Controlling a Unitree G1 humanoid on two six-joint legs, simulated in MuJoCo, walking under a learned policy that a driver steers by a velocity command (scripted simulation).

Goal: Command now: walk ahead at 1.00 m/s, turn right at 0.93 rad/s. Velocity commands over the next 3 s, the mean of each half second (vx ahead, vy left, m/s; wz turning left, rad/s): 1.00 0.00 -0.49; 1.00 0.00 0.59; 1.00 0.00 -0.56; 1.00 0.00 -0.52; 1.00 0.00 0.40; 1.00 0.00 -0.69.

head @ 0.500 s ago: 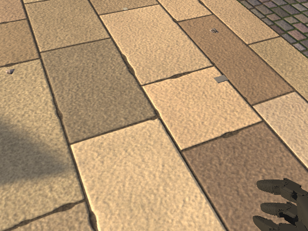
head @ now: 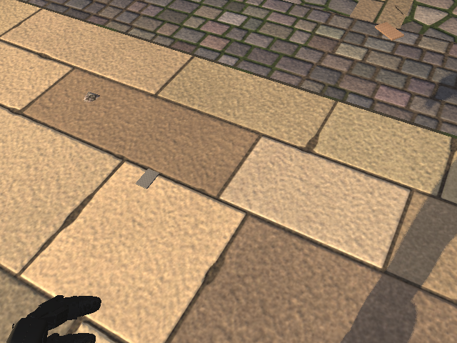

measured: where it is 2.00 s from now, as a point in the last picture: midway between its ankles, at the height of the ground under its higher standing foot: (256, 49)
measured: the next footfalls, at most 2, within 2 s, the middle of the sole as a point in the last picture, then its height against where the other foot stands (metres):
left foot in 0.48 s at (223, 276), level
right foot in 0.92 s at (277, 169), level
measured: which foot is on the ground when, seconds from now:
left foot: down 0.00-0.00, up 0.02-0.46, down 0.48-0.94, up 0.96-1.00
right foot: down 0.00-0.48, up 0.50-0.90, down 0.92-1.00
